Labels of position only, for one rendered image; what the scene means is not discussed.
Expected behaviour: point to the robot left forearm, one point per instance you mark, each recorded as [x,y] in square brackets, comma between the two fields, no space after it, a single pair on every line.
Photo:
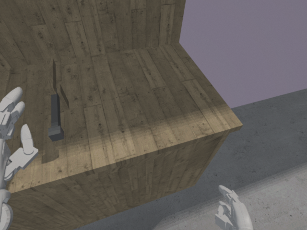
[6,212]

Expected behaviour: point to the robot right hand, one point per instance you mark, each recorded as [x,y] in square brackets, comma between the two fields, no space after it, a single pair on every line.
[235,217]

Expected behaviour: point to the counter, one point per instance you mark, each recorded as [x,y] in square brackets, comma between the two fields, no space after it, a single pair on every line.
[140,119]

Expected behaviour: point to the robot left hand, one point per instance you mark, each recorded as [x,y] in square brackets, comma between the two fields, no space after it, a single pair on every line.
[10,111]

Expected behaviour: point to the tap lever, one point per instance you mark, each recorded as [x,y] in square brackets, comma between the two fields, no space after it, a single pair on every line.
[55,132]

